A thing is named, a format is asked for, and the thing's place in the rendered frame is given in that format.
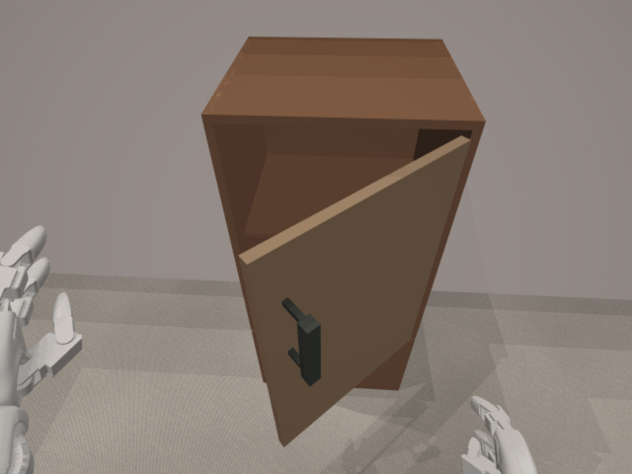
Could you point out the robot left hand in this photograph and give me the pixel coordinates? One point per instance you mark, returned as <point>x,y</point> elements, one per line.
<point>20,281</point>

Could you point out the robot left forearm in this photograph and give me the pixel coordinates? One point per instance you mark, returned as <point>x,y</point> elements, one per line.
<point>15,454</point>

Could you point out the robot right hand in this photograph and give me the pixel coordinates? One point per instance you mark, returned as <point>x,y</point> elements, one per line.
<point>507,452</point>

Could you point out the cupboard door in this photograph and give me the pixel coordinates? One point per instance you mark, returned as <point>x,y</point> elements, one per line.
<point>360,267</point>

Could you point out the handle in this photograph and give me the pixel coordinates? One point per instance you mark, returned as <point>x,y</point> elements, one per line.
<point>309,340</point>

